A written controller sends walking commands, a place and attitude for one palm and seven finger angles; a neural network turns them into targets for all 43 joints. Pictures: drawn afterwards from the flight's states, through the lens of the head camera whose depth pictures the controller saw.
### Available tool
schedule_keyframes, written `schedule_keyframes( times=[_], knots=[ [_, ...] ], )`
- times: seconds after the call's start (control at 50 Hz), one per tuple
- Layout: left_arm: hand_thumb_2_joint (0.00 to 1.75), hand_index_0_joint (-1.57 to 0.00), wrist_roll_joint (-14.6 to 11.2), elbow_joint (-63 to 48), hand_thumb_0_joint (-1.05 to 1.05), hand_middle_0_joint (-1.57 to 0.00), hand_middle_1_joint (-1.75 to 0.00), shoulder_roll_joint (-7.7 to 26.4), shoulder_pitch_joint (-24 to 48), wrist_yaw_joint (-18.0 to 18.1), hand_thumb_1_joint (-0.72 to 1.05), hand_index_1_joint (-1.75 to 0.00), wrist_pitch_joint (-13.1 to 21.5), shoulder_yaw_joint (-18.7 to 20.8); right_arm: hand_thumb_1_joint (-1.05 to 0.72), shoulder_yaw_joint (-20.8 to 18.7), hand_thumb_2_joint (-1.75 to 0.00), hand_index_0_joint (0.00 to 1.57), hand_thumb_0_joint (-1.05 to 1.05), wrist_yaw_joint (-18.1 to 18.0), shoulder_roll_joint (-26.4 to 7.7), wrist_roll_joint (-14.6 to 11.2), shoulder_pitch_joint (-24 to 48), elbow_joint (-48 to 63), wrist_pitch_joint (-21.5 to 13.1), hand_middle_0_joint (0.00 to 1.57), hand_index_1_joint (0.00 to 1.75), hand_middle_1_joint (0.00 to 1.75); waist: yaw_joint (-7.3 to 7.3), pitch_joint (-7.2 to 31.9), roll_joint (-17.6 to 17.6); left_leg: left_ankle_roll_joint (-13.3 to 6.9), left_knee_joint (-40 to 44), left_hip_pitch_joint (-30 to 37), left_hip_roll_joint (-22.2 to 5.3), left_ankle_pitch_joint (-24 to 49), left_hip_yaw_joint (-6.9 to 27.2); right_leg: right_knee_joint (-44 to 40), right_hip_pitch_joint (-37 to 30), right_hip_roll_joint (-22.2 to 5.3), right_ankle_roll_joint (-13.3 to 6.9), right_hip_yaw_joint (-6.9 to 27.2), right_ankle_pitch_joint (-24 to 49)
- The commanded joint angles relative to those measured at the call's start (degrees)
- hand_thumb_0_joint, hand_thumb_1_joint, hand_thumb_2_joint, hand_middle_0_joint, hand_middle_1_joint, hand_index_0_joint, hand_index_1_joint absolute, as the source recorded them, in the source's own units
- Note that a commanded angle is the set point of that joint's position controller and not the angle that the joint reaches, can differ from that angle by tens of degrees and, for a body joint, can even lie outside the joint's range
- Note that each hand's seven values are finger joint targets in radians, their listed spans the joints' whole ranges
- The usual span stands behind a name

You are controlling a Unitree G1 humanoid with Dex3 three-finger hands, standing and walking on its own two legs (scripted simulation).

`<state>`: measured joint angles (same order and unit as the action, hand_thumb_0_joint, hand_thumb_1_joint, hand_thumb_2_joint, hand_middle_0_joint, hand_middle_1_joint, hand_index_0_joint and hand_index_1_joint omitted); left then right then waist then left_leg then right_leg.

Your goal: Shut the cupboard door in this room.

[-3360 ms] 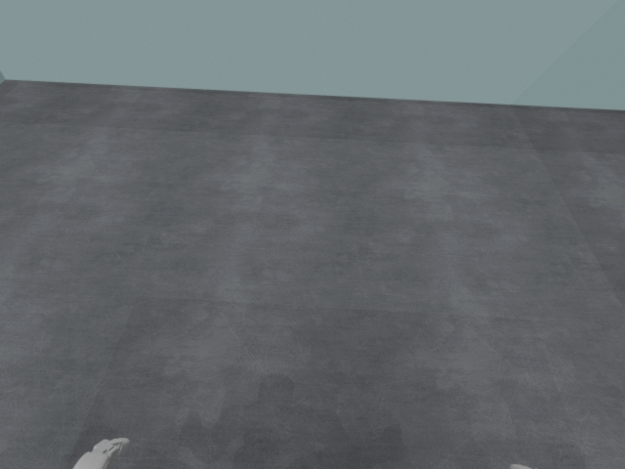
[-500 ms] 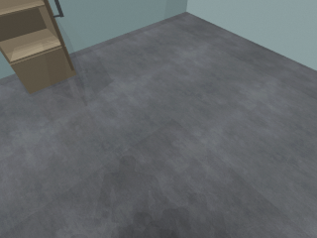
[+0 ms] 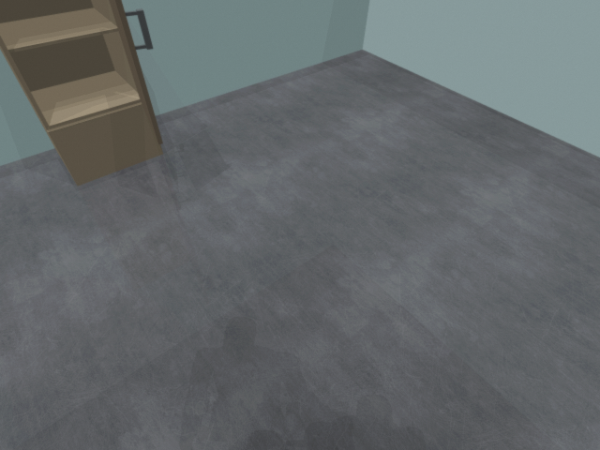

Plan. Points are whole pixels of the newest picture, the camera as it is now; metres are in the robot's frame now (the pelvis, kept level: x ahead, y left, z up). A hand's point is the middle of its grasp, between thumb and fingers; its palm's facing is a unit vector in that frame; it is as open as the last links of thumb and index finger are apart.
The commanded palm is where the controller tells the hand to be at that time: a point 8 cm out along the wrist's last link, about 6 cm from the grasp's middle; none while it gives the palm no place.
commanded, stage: turn or walk to find it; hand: left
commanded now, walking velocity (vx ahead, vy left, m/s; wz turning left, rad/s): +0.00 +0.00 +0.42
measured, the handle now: (138, 30) +1.36 +0.64 +0.01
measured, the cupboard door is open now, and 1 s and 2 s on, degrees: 78 78 78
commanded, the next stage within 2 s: stand and wait in 0.16 s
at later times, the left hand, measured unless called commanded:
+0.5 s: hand out of the picture +0.02 +0.16 -0.15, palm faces +0.12 -0.96 -0.25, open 7.4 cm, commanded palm none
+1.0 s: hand out of the picture -0.13 +0.19 -0.18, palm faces +0.36 -0.91 -0.22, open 7.4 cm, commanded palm none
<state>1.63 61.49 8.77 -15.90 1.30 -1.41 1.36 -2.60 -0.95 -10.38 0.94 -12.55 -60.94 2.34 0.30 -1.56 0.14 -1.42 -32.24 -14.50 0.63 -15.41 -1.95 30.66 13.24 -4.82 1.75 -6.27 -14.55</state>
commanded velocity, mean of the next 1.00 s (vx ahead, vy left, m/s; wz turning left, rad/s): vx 0.00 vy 0.00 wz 0.29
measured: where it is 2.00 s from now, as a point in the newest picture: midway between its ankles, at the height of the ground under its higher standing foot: outside the picture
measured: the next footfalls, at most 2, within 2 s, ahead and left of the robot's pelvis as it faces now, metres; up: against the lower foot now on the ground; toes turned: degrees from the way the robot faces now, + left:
right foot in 0.42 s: +0.00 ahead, -0.13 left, +0.00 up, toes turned +5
left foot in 0.88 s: -0.05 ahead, +0.11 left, +0.00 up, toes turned +21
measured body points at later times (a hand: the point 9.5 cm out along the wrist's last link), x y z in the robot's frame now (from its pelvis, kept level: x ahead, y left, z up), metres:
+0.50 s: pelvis -0.03 -0.03 +0.01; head -0.03 -0.05 +0.46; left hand +0.02 +0.21 -0.13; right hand +0.00 -0.26 -0.16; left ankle +0.02 +0.10 -0.73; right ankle -0.04 -0.13 -0.73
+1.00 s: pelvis -0.06 +0.00 +0.00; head -0.04 +0.04 +0.45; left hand -0.15 +0.24 -0.16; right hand +0.10 -0.21 -0.13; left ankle -0.09 +0.09 -0.73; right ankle -0.06 -0.13 -0.68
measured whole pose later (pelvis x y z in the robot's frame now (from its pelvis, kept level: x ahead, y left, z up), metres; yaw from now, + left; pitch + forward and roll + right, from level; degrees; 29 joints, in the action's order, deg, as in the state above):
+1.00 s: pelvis -0.06 +0.00 +0.00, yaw +18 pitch -1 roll +0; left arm 1.5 59.9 13.5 -16.1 1.5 -3.6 3.5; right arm -2.6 -0.9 -10.8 1.2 -7.8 -56.8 1.3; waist 1.6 -4.7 3.2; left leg -2.7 -31.0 -13.8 0.7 -16.6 -3.1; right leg 56.4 21.5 -5.2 2.6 -4.9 -28.9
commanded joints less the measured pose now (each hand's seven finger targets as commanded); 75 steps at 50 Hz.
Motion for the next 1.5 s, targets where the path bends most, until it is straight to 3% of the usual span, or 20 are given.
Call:
schedule_keyframes(
  times=[0.0,0.04,0.08,0.18,0.36,0.42,0.46,0.62,0.76,0.82,0.84,0.86,0.88,1.02,1.2,1.3,1.32,1.36,1.38,1.48],
  knots=[
    [0.90,-0.20,0.0,-5.3,0.00,-0.20,-0.30,11.1,3.2,0.9,0.90,-0.30,-0.1,3.2,-0.90,-1.4,-0.90,0.20,0.00,0.6,-4.6,0.4,-4.0,3.1,-0.2,0.20,0.30,0.30,-1.73,-3.9,7.0,0.6,-1.4,-0.7,-3.1,-5.3,1.9,-12.8,11.5,-11.1,-5.1,8.4,-17.6],
    [0.90,-0.20,-0.1,-6.6,0.00,-0.20,-0.30,9.3,4.4,0.7,0.90,-0.30,-0.7,3.2,-0.90,-1.7,-0.90,0.20,0.00,0.8,-6.2,0.9,-5.3,3.9,-0.4,0.20,0.30,0.30,-2.34,-5.6,-3.7,-1.2,8.6,-5.0,-6.7,-11.7,10.5,-3.2,13.4,-5.5,-2.1,2.7,-18.8],
    [0.90,-0.20,-0.1,-7.9,0.00,-0.20,-0.30,7.2,5.2,0.5,0.90,-0.30,-1.0,3.3,-0.90,-2.6,-0.90,0.20,0.00,0.2,-10.9,1.0,-5.6,5.0,-1.2,0.20,0.30,0.30,-2.53,-5.5,-18.1,-6.3,25.4,-10.3,-16.3,-20.2,30.5,20.3,11.7,2.5,0.1,0.9,-13.6],
    [0.90,-0.20,-0.4,-7.3,0.00,-0.20,-0.30,5.5,3.7,-0.1,0.90,-0.30,0.0,2.7,-0.90,-2.1,-0.90,0.20,0.00,-1.0,-9.7,0.6,-4.8,5.3,-2.3,0.20,0.30,0.30,-0.83,4.5,-6.9,-8.2,17.4,2.7,-12.9,4.6,22.4,25.9,14.0,2.0,0.1,5.6,-11.5],
    [0.90,-0.20,-1.4,-4.2,0.00,-0.20,-0.30,4.4,-0.7,0.8,0.90,-0.30,0.6,0.9,-0.90,-1.6,-0.90,0.20,0.00,-0.9,-7.8,0.2,-7.4,1.8,-2.1,0.20,0.30,0.30,0.17,6.5,-7.4,-5.1,13.2,4.4,-9.4,14.6,17.9,-7.4,-3.6,4.2,0.0,4.2,-1.2],
    [0.90,-0.20,-0.6,-3.6,0.00,-0.20,-0.30,10.6,0.3,1.4,0.90,-0.30,1.5,1.4,-0.90,-0.3,-0.90,0.20,0.00,-0.1,-1.9,-0.6,-6.0,2.6,-1.9,0.20,0.30,0.30,-0.46,-0.1,9.3,2.0,4.8,-9.1,-0.6,-2.5,6.8,-18.4,-6.2,-11.1,-5.7,20.1,-4.3],
    [0.90,-0.20,-0.7,-5.2,0.00,-0.20,-0.30,10.9,3.9,1.3,0.90,-0.30,1.6,1.6,-0.90,-0.8,-0.90,0.20,0.00,0.1,-3.8,0.4,-3.9,2.8,-0.7,0.20,0.30,0.30,-0.10,-5.9,14.9,2.1,-2.7,-6.7,-1.4,-5.9,5.8,-22.1,5.6,-13.0,-8.9,21.9,-12.8],
    [0.90,-0.20,-0.4,-4.7,0.00,-0.20,-0.30,9.1,-1.1,1.3,0.90,-0.30,2.2,2.1,-0.90,-1.9,-0.90,0.20,0.00,0.3,-4.2,-0.1,-1.8,2.6,0.3,0.20,0.30,0.30,0.02,-4.4,6.3,3.9,-25.6,-14.5,-2.2,-8.8,2.5,-12.7,-5.1,-12.4,-10.4,10.5,25.4],
    [0.90,-0.20,0.3,-4.5,0.00,-0.20,-0.30,12.5,-4.2,1.4,0.90,-0.30,1.8,3.6,-0.90,-1.1,-0.90,0.20,0.00,0.6,-3.7,-0.7,3.4,5.4,-0.7,0.20,0.30,0.30,2.13,3.5,9.9,3.9,-7.3,-7.8,-1.6,-9.9,-1.4,-4.2,-13.5,-13.8,-10.4,8.3,40.6],
    [0.90,-0.20,-0.4,-4.8,0.00,-0.20,-0.30,12.5,-1.4,1.0,0.90,-0.30,1.4,3.6,-0.90,-1.3,-0.90,0.20,0.00,0.7,-5.3,-0.6,-0.5,4.5,-1.1,0.20,0.30,0.30,-1.04,4.9,8.4,3.0,7.2,4.4,-1.6,4.8,-2.4,1.5,-6.5,-11.5,-5.5,3.7,31.3],
    [0.90,-0.20,-0.8,-5.7,0.00,-0.20,-0.30,11.1,-1.9,0.8,0.90,-0.30,1.2,3.4,-0.90,-1.8,-0.90,0.20,0.00,0.6,-8.5,-0.2,-2.5,4.5,-1.7,0.20,0.30,0.30,-1.85,7.6,0.5,1.0,10.4,12.8,-6.9,16.2,3.1,8.3,0.1,-8.5,-2.5,0.4,20.7],
    [0.90,-0.20,-1.1,-7.5,0.00,-0.20,-0.30,7.8,-2.2,0.5,0.90,-0.30,0.8,2.7,-0.90,-2.9,-0.90,0.20,0.00,0.4,-13.5,0.2,-4.2,4.7,-2.0,0.20,0.30,0.30,-2.35,7.5,-14.8,-5.8,10.7,18.9,-20.5,37.8,19.7,18.2,14.0,-1.9,1.5,-2.7,-11.2],
    [0.90,-0.20,-0.6,-8.3,0.00,-0.20,-0.30,7.6,0.2,0.9,0.90,-0.30,0.2,2.3,-0.90,-3.3,-0.90,0.20,0.00,0.2,-15.1,0.0,-5.5,4.2,-1.3,0.20,0.30,0.30,-3.36,7.3,-14.4,-10.6,11.2,14.3,-24.1,42.3,19.8,26.1,13.5,-0.6,1.4,1.7,-22.9],
    [0.90,-0.20,-0.5,-6.7,0.00,-0.20,-0.30,8.1,1.6,-0.2,0.90,-0.30,-0.5,2.9,-0.90,-2.0,-0.90,0.20,0.00,-0.6,-11.5,0.1,1.3,7.0,-2.1,0.20,0.30,0.30,-0.73,1.6,-6.7,-7.8,14.0,7.0,-13.9,26.1,12.8,30.5,14.7,-0.7,2.2,4.9,-9.5],
    [0.90,-0.20,-0.8,-11.1,0.00,-0.20,-0.30,7.7,6.7,0.1,0.90,-0.30,-0.5,2.9,-0.90,-3.1,-0.90,0.20,0.00,0.0,-12.2,0.7,-1.0,8.6,-1.4,0.20,0.30,0.30,-2.26,2.9,-8.0,-9.2,13.9,6.2,-13.7,19.8,20.3,18.1,11.4,1.3,2.4,5.6,-11.5],
    [0.90,-0.20,-1.2,-10.6,0.00,-0.20,-0.30,8.3,0.9,0.4,0.90,-0.30,0.4,3.1,-0.90,-3.5,-0.90,0.20,0.00,0.6,-12.1,0.5,1.7,9.9,-0.9,0.20,0.30,0.30,1.06,4.7,-7.1,-5.9,9.3,-3.1,-9.6,14.8,19.9,-2.0,-4.2,3.1,1.4,4.0,-0.8],
    [0.90,-0.20,-0.9,-10.6,0.00,-0.20,-0.30,10.2,-0.7,0.6,0.90,-0.30,0.9,3.5,-0.90,-3.5,-0.90,0.20,0.00,0.8,-10.7,0.0,1.7,10.2,-0.9,0.20,0.30,0.30,1.83,5.3,-3.1,-3.2,5.5,-8.4,-6.7,9.9,18.1,-9.6,-10.9,0.5,0.8,6.3,2.7],
    [0.90,-0.20,0.0,-12.2,0.00,-0.20,-0.30,18.0,-0.5,1.0,0.90,-0.30,1.4,4.7,-0.90,-3.0,-0.90,0.20,0.00,0.9,-6.9,0.1,1.6,12.3,-0.7,0.20,0.30,0.30,2.56,4.0,17.9,3.0,-18.4,-20.7,3.7,-16.5,5.3,-17.0,-10.6,-22.3,-8.7,27.7,5.3],
    [0.90,-0.20,-0.4,-13.1,0.00,-0.20,-0.30,16.7,1.8,1.1,0.90,-0.30,1.1,4.2,-0.90,-3.7,-0.90,0.20,0.00,1.2,-8.8,0.5,1.9,11.8,-0.1,0.20,0.30,0.30,1.73,2.7,10.7,2.7,-27.6,-18.1,1.6,-15.1,7.5,-17.0,-3.3,-21.6,-10.5,23.5,3.1],
    [0.90,-0.20,-0.8,-13.6,0.00,-0.20,-0.30,10.4,6.3,0.7,0.90,-0.30,2.3,2.6,-0.90,-3.3,-0.90,0.20,0.00,1.9,-7.2,0.5,-3.6,6.9,1.0,0.20,0.30,0.30,-2.10,-1.1,7.8,4.9,-37.8,-19.0,-0.7,-3.3,4.7,-13.7,-3.5,-10.9,-6.4,7.6,13.5]
  ],
)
